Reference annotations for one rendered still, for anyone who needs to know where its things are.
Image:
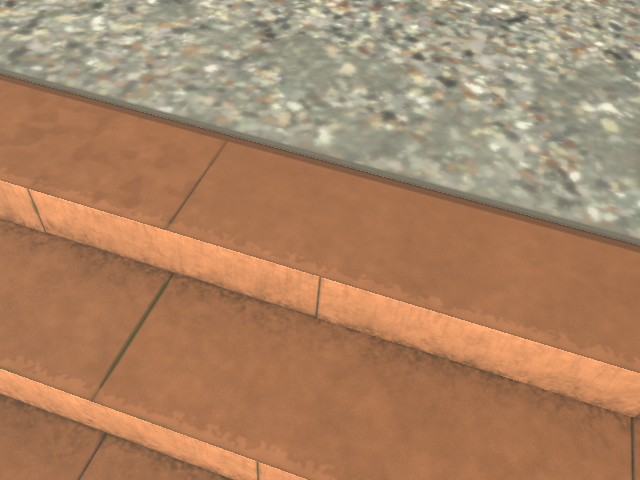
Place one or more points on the stairs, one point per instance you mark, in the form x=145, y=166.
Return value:
x=129, y=352

